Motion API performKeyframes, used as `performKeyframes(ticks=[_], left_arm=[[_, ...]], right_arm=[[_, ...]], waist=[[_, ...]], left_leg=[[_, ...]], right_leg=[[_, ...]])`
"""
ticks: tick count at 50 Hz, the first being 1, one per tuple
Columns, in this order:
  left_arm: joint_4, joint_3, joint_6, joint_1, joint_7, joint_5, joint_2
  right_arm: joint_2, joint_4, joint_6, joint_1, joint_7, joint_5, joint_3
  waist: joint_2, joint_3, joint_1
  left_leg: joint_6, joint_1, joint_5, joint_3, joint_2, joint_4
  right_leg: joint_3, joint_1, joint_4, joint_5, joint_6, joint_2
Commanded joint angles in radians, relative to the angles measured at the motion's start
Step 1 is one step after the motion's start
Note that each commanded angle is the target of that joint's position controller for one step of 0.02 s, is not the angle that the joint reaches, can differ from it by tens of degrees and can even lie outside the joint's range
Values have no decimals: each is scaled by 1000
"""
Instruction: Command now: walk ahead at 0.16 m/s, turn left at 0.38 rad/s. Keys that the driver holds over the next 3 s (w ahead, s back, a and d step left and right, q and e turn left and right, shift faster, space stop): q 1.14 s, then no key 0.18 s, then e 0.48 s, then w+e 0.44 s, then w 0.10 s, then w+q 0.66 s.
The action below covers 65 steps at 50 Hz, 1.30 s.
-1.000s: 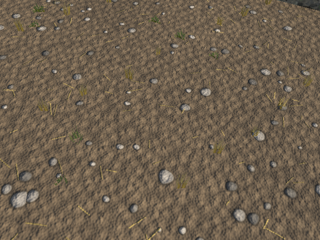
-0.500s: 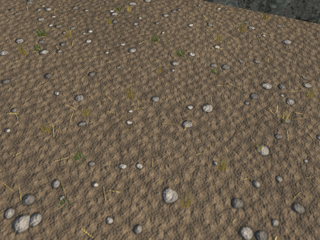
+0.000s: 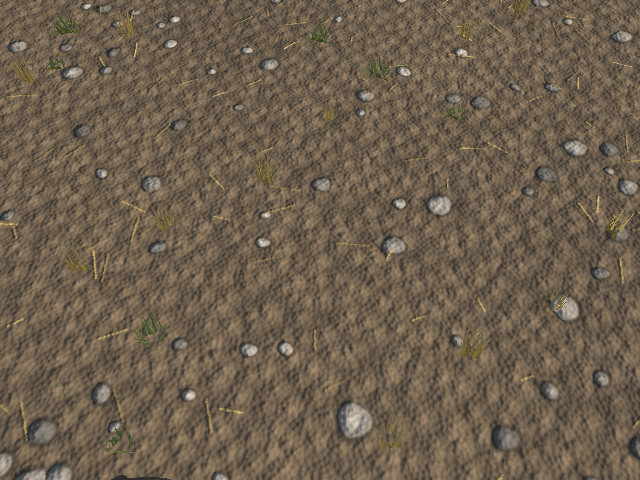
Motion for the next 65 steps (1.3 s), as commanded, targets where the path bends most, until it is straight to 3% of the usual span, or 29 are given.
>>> performKeyframes(ticks=[1, 2, 3, 4, 5, 7, 12, 18, 20, 21, 22, 23, 24, 26, 28, 31, 38, 42, 44, 45, 46, 47, 48, 49, 50, 52, 58, 63, 65], left_arm=[[-16, 71, 22, 286, 9, -39, 210], [-35, 49, 28, 185, 15, -40, 131], [-35, 35, 31, 144, 24, -34, 89], [-29, 33, 32, 142, 35, -30, 83], [-24, 36, 32, 151, 41, -24, 94], [-25, 41, 24, 160, 41, -15, 103], [-39, 53, 33, 143, 36, -7, 133], [-42, 79, 66, 187, 22, -6, 193], [-43, 87, 78, 184, 19, -12, 209], [-33, 90, 85, 217, 16, -7, 200], [-38, 83, 94, 254, 6, -5, 149], [-111, 68, 103, 188, 17, -18, 101], [-114, 73, 118, 126, 23, -7, 136], [-94, 72, 114, 175, 17, -29, 120], [-77, 83, 103, 208, 13, -1, 150], [-96, 80, 109, 193, 10, -12, 129], [-153, 66, 113, 133, 23, -22, 122], [-170, 63, 99, 176, 30, -35, 128], [-158, 61, 85, 255, 38, -31, 121], [-157, 72, 76, 280, 49, -18, 174], [-183, 88, 77, 241, 53, -8, 275], [-190, 96, 85, 225, 43, -6, 292], [-202, 79, 84, 203, 36, -10, 227], [-209, 65, 82, 147, 32, -17, 176], [-222, 60, 83, 105, 33, -15, 159], [-224, 60, 78, 120, 41, -13, 158], [-190, 79, 75, 238, 35, -12, 186], [-170, 88, 79, 223, 8, -9, 219], [-159, 86, 89, 203, 2, -25, 221]], right_arm=[[-151, -51, 27, 127, -29, -6, -45], [-142, -66, 39, 42, -19, -26, -51], [-124, -81, 49, -3, -7, -39, -53], [-119, -93, 63, -29, 4, -50, -58], [-103, -91, 79, -10, 12, -56, -57], [-89, -100, 97, -2, 15, -49, -59], [-94, -181, 126, -145, 36, -52, -55], [-119, -261, 126, -240, 53, -41, -56], [-116, -269, 113, -209, 53, -39, -58], [-135, -258, 101, -171, 48, -39, -63], [-211, -261, 87, -145, 34, -50, -79], [-352, -282, 87, -154, 25, -45, -114], [-318, -262, 88, -98, 14, -50, -117], [-242, -281, 91, -216, 3, -41, -94], [-201, -311, 87, -281, 2, -31, -82], [-214, -306, 78, -227, 10, -24, -87], [-253, -309, 88, -182, 13, -40, -104], [-263, -324, 95, -233, 25, -41, -110], [-254, -336, 98, -292, 24, -26, -109], [-214, -349, 95, -290, 21, -18, -98], [-126, -362, 91, -228, 18, -15, -78], [-217, -353, 97, -224, 13, -52, -99], [-245, -341, 100, -225, 18, -57, -111], [-239, -319, 106, -212, 26, -53, -114], [-233, -305, 111, -189, 36, -47, -114], [-217, -297, 119, -179, 54, -38, -108], [-176, -342, 134, -286, 64, -32, -83], [-158, -349, 126, -274, 51, -21, -62], [-145, -326, 111, -218, 41, -30, -54]], waist=[[-64, -480, 105], [-42, -306, 84], [-49, -186, 63], [-81, -131, 50], [-98, -122, 39], [-76, -149, 24], [-104, -139, 41], [-93, -153, 87], [-70, -153, 62], [-15, -152, 52], [201, -129, 55], [371, -48, 44], [204, -55, 9], [137, -70, 88], [142, -134, 101], [92, -174, 84], [141, -151, 39], [158, -163, 61], [139, -164, 120], [49, -167, 120], [-201, -169, 74], [-206, -145, 85], [-125, -115, 67], [-81, -80, 42], [-94, -80, 24], [-132, -102, 42], [-138, -125, 116], [-181, -143, 110], [-148, -145, 63]], left_leg=[[3, -392, -104, -31, 18, 624], [-5, -421, -40, -14, 54, 598], [-15, -420, -4, -2, 86, 544], [-27, -397, 31, -1, 108, 501], [-37, -354, 56, 20, 99, 504], [-43, -336, 73, 33, 94, 485], [-42, -359, 155, 64, 127, 238], [-21, -279, 89, 123, 101, 26], [3, -182, 148, 137, 80, -140], [20, -110, 212, 90, 79, -259], [59, -70, 242, -171, 250, -465], [206, -113, 454, -514, 467, -516], [260, -123, 568, -426, 446, -468], [201, -127, 565, -258, 310, -437], [182, -67, 705, -204, 252, -400], [194, -11, 763, -224, 254, -377], [206, -48, 641, -342, 248, -351], [168, -112, 695, -412, 221, -315], [98, -193, 599, -410, 163, -269], [36, -292, 411, -359, 97, -189], [-26, -463, 36, -154, -68, 27], [-39, -491, -121, -64, -76, 216], [-40, -470, -80, -90, -35, 327], [-48, -461, -11, -85, -18, 385], [-61, -460, 45, -64, -14, 424], [-91, -484, 81, -30, -8, 443], [-113, -471, 50, 12, 32, 239], [-64, -262, 24, 79, 17, -32], [-37, -133, 201, 99, 8, -285]], right_leg=[[469, 651, -88, 730, -226, -475], [359, 483, -161, 486, -201, -411], [273, 340, -227, 368, -165, -355], [204, 250, -266, 314, -145, -318], [156, 186, -283, 299, -142, -299], [106, 155, -292, 291, -162, -299], [34, 149, -327, -7, -150, -306], [12, 219, -265, -111, -124, -363], [-29, 201, -181, -100, -69, -355], [-63, 162, -99, -120, -9, -328], [-157, 62, 137, -267, 71, -226], [-122, -173, 295, -551, 134, -30], [22, -156, 464, -527, 131, -53], [84, -144, 490, -357, 115, -60], [74, -129, 530, -284, 107, -39], [87, -128, 507, -283, 120, -31], [103, -41, 278, -328, 113, -1], [100, 107, 124, -332, 89, 35], [95, 274, -125, -188, 75, 38], [203, 375, -253, -184, 51, -85], [486, 463, -332, -127, -29, -363], [547, 333, -308, 6, -142, -442], [487, 288, -296, 59, -164, -408], [373, 258, -284, 75, -137, -336], [278, 270, -272, 99, -104, -271], [182, 336, -243, 232, -98, -228], [138, 453, -207, 279, -132, -286], [110, 373, -146, 340, -127, -287], [81, 321, -73, 317, -84, -262]])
